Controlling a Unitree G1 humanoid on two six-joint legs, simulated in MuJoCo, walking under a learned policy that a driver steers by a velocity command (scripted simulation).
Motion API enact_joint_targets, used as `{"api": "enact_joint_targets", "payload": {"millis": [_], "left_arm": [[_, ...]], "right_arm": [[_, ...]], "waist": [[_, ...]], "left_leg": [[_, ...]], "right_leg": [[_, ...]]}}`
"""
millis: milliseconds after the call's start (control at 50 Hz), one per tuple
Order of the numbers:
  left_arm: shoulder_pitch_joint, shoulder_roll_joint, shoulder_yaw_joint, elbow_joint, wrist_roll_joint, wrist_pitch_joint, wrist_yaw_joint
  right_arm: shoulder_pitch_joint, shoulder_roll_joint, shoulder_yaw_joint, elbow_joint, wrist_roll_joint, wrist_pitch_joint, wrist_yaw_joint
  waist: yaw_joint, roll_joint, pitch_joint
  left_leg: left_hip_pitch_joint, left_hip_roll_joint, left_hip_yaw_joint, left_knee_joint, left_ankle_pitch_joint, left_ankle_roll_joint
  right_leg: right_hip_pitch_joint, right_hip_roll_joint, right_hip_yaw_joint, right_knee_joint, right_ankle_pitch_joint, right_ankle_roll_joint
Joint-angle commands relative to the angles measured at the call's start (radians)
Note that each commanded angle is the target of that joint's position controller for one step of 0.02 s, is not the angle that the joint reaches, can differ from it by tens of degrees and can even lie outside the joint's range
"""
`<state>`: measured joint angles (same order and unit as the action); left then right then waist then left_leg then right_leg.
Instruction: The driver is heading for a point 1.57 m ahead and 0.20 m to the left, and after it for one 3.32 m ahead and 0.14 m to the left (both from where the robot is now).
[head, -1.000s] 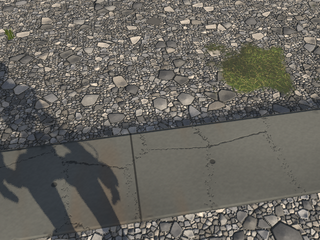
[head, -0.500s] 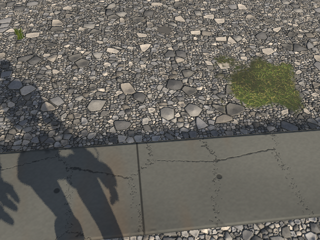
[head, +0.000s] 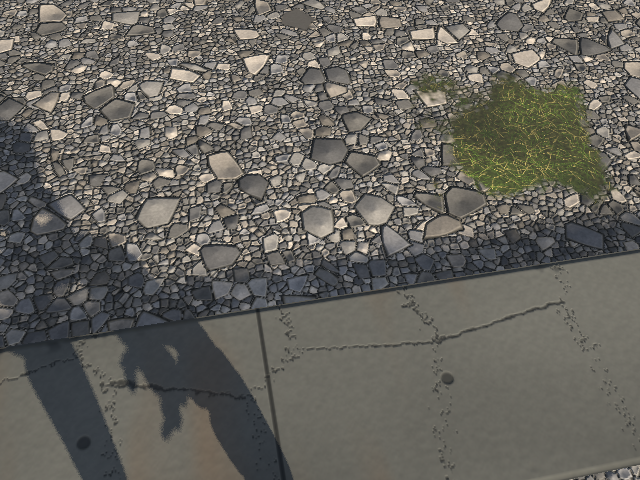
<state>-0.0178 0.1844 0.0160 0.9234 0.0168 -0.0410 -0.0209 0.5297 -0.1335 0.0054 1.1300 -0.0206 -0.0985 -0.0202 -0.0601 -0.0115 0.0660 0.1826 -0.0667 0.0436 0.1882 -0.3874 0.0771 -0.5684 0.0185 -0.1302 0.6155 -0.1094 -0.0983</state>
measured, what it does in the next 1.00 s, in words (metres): walks ahead: right foot, then left foot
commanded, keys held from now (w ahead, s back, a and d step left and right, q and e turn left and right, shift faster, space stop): w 1.00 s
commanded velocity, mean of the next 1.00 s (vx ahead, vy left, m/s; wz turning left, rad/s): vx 0.49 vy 0.00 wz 0.00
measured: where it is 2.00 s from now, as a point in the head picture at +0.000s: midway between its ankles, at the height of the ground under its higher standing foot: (290, 268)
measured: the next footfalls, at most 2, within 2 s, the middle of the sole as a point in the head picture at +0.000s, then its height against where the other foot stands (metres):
right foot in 0.06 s outside the picture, level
left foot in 0.60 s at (269, 448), level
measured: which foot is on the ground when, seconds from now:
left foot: down 0.00-0.06, up 0.08-0.58, down 0.60-1.00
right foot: up 0.00-0.04, down 0.06-0.60, up 0.62-1.00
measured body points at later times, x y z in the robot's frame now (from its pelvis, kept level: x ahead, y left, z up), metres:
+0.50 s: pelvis +0.28 +0.00 +0.01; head +0.32 +0.00 +0.46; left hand +0.18 +0.22 -0.13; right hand +0.46 -0.21 -0.12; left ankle +0.45 +0.11 -0.69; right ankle +0.16 -0.06 -0.73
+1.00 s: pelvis +0.54 +0.03 +0.02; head +0.57 +0.03 +0.47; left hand +0.70 +0.25 -0.11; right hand +0.46 -0.20 -0.13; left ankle +0.47 +0.09 -0.73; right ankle +0.71 -0.12 -0.68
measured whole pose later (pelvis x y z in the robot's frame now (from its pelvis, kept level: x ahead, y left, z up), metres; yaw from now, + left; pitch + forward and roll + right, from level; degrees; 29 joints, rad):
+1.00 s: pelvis +0.54 +0.03 +0.02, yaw -1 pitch +0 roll +1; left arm 0.09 0.20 0.04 0.89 0.02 -0.02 -0.02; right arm 0.47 -0.16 -0.03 1.05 -0.01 -0.08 0.00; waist -0.05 -0.04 0.05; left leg 0.03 -0.09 0.09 0.22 -0.24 0.09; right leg -0.61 -0.08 -0.03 0.70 0.01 -0.04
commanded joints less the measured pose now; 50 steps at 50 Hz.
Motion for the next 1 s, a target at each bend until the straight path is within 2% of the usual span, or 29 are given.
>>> {"api": "enact_joint_targets", "payload": {"millis": [20,40,60,80,100,120,140,160,180,200,240,300,380,480,520,540,560,580,600,620,640,660,680,720,760,820,880,940,1000], "left_arm": [[0.258,0.121,0.042,0.032,-0.006,-0.021,0.021],[0.402,0.143,0.057,0.076,0.003,-0.028,0.029],[0.542,0.229,0.082,0.098,0.029,-0.031,0.038],[0.522,0.257,0.093,0.089,0.021,-0.017,0.029],[0.401,0.216,0.087,0.073,-0.009,-0.013,0.019],[0.306,0.152,0.069,0.053,-0.013,-0.02,0.017],[0.273,0.095,0.054,0.057,-0.004,-0.031,0.015],[0.283,0.06,0.041,0.073,0.0,-0.044,0.02],[0.299,0.043,0.033,0.088,0.0,-0.052,0.025],[0.331,0.045,0.031,0.1,-0.001,-0.061,0.028],[0.382,0.078,0.034,0.115,-0.001,-0.072,0.029],[0.441,0.096,0.032,0.118,-0.004,-0.071,0.029],[0.523,0.087,0.022,0.128,-0.006,-0.067,0.033],[0.598,0.098,0.021,0.152,0.006,-0.06,0.045],[0.571,0.115,0.025,0.149,0.012,-0.057,0.051],[0.553,0.126,0.028,0.146,0.012,-0.056,0.052],[0.54,0.135,0.031,0.146,0.012,-0.054,0.053],[0.515,0.14,0.033,0.141,0.003,-0.049,0.052],[0.512,0.113,0.024,0.115,-0.011,-0.05,0.048],[0.64,0.007,0.009,0.1,-0.041,-0.047,0.034],[0.573,0.108,0.037,0.103,-0.015,-0.04,0.037],[0.476,0.118,0.046,0.064,-0.011,-0.045,0.034],[0.424,0.109,0.047,0.05,-0.008,-0.049,0.03],[0.444,0.068,0.047,0.054,0.012,-0.024,0.023],[0.448,0.044,0.047,0.051,0.013,0.003,0.015],[0.337,0.055,0.049,0.003,0.016,0.025,0.014],[0.201,0.059,0.044,-0.049,0.009,0.02,0.011],[0.07,0.054,0.034,-0.094,0.001,0.01,-0.003],[0.046,0.057,0.026,-0.106,0.004,0.01,-0.006]], "right_arm": [[-0.008,-0.181,-0.033,-0.027,-0.001,-0.006,-0.01],[-0.034,-0.186,-0.036,-0.035,0.006,-0.001,-0.005],[-0.017,-0.136,-0.025,-0.065,0.008,0.0,0.003],[0.098,-0.062,-0.024,-0.065,0.036,0.005,0.018],[-0.007,-0.155,-0.043,-0.086,0.01,0.011,0.013],[-0.108,-0.158,-0.048,-0.122,0.002,0.007,0.018],[-0.138,-0.142,-0.05,-0.13,0.002,0.006,0.02],[-0.142,-0.13,-0.054,-0.132,-0.009,0.017,0.021],[-0.111,-0.097,-0.048,-0.122,-0.019,0.032,0.027],[-0.101,-0.081,-0.048,-0.12,-0.02,0.042,0.032],[-0.146,-0.086,-0.052,-0.143,-0.021,0.058,0.039],[-0.309,-0.104,-0.054,-0.202,-0.019,0.068,0.043],[-0.472,-0.085,-0.042,-0.259,-0.002,0.064,0.047],[-0.585,-0.096,-0.037,-0.307,0.001,0.059,0.039],[-0.562,-0.11,-0.044,-0.312,-0.002,0.052,0.034],[-0.503,-0.124,-0.052,-0.297,-0.003,0.047,0.029],[-0.389,-0.142,-0.063,-0.262,-0.003,0.04,0.024],[-0.22,-0.165,-0.079,-0.207,-0.008,0.03,0.015],[-0.05,-0.238,-0.102,-0.169,-0.032,0.021,0.005],[-0.019,-0.323,-0.122,-0.169,-0.04,0.026,0.01],[-0.077,-0.28,-0.119,-0.168,0.005,0.041,0.024],[-0.182,-0.228,-0.102,-0.181,0.01,0.043,0.025],[-0.241,-0.167,-0.087,-0.189,0.003,0.036,0.028],[-0.246,-0.106,-0.067,-0.169,0.004,0.018,0.02],[-0.186,-0.118,-0.067,-0.145,0.004,-0.002,0.02],[-0.127,-0.157,-0.071,-0.128,0.012,-0.013,0.021],[-0.079,-0.15,-0.063,-0.122,0.013,-0.006,0.017],[-0.049,-0.16,-0.055,-0.119,0.015,0.0,0.012],[-0.013,-0.159,-0.053,-0.104,0.007,0.012,0.011]], "waist": [[0.168,0.131,-0.086],[0.237,0.111,-0.15],[0.257,-0.009,-0.26],[0.172,-0.202,-0.365],[0.152,-0.026,-0.232],[0.126,-0.005,-0.095],[0.088,0.047,-0.01],[0.055,0.048,0.01],[0.029,0.024,0.01],[0.02,0.01,0.009],[0.012,-0.01,0.016],[0.042,-0.02,0.047],[0.088,-0.042,0.044],[0.122,-0.064,0.044],[0.091,-0.062,0.033],[0.061,-0.07,0.003],[0.012,-0.075,-0.05],[-0.062,-0.058,-0.126],[-0.116,0.012,-0.235],[-0.044,0.225,-0.353],[-0.047,0.073,-0.306],[-0.007,0.071,-0.135],[0.015,0.026,-0.057],[0.082,0.042,-0.021],[0.098,0.049,-0.024],[0.096,0.064,0.016],[0.07,0.07,0.03],[0.031,0.079,0.036],[0.017,0.11,0.009]], "left_leg": [[-0.098,0.259,-0.047,0.343,1.234,0.047],[-0.195,0.234,-0.029,0.543,1.081,0.042],[-0.383,0.167,0.007,0.858,0.648,0.039],[-0.71,-0.034,-0.023,1.24,-0.135,0.004],[-0.822,0.04,-0.106,1.259,-0.055,0.028],[-0.844,0.084,-0.103,1.208,0.029,0.034],[-0.798,0.117,-0.102,1.136,0.072,0.034],[-0.74,0.141,-0.109,1.075,0.087,0.026],[-0.685,0.15,-0.103,1.033,0.092,0.012],[-0.672,0.151,-0.092,1.007,0.096,0.002],[-0.711,0.16,-0.064,0.948,0.131,-0.015],[-0.821,0.18,-0.024,0.815,0.248,-0.038],[-0.804,0.147,0.033,0.589,0.374,-0.049],[-0.822,0.104,0.058,0.448,0.357,-0.012],[-0.756,0.077,0.063,0.397,0.277,0.022],[-0.67,0.047,0.072,0.381,0.228,0.041],[-0.549,0.021,0.072,0.355,0.208,0.062],[-0.349,0.019,0.066,0.277,0.272,0.086],[-0.089,0.201,-0.128,0.266,0.23,0.135],[0.17,0.502,-0.633,0.183,0.227,0.289],[0.095,0.462,-0.695,0.101,0.095,0.282],[-0.055,0.432,-0.535,0.068,0.065,0.245],[-0.182,0.387,-0.435,0.03,0.151,0.213],[-0.334,0.303,-0.279,-0.004,0.284,0.146],[-0.365,0.281,-0.228,-0.015,0.37,0.139],[-0.358,0.264,-0.169,-0.041,0.458,0.133],[-0.327,0.235,-0.114,-0.037,0.589,0.111],[-0.287,0.215,-0.08,-0.033,0.681,0.081],[-0.222,0.226,-0.048,-0.01,0.755,0.078]], "right_leg": [[0.336,0.071,-0.002,-0.062,-0.023,-0.065],[0.529,0.03,0.038,-0.138,0.004,-0.089],[0.741,-0.208,0.311,-0.152,-0.147,-0.139],[0.927,-0.443,0.843,-0.294,-0.191,-0.315],[0.797,-0.393,0.784,-0.366,-0.346,-0.291],[0.642,-0.362,0.645,-0.407,-0.354,-0.257],[0.503,-0.322,0.548,-0.448,-0.244,-0.218],[0.421,-0.278,0.464,-0.457,-0.148,-0.183],[0.369,-0.246,0.398,-0.467,-0.087,-0.159],[0.356,-0.229,0.359,-0.47,-0.021,-0.151],[0.357,-0.209,0.295,-0.483,0.069,-0.145],[0.401,-0.187,0.24,-0.503,0.175,-0.127],[0.468,-0.154,0.171,-0.476,0.367,-0.078],[0.658,-0.202,0.17,-0.414,0.497,-0.092],[0.699,-0.223,0.159,-0.345,0.645,-0.093],[0.705,-0.226,0.149,-0.274,0.777,-0.081],[0.703,-0.22,0.142,-0.154,0.862,-0.071],[0.637,-0.191,0.116,0.034,0.8,-0.052],[0.432,-0.142,0.088,0.317,0.474,-0.033],[0.062,0.06,0.056,0.704,-0.37,0.017],[-0.039,0.032,0.196,0.787,-0.374,0.0],[-0.094,-0.015,0.194,0.764,-0.29,-0.005],[-0.072,-0.048,0.191,0.71,-0.228,-0.005],[0.037,-0.088,0.186,0.603,-0.184,0.013],[0.062,-0.088,0.17,0.555,-0.167,0.029],[-0.03,-0.109,0.143,0.451,-0.073,0.052],[-0.066,-0.117,0.109,0.284,0.047,0.065],[-0.024,-0.085,0.071,0.1,0.149,0.064],[0.032,-0.058,0.049,0.081,0.134,0.054]]}}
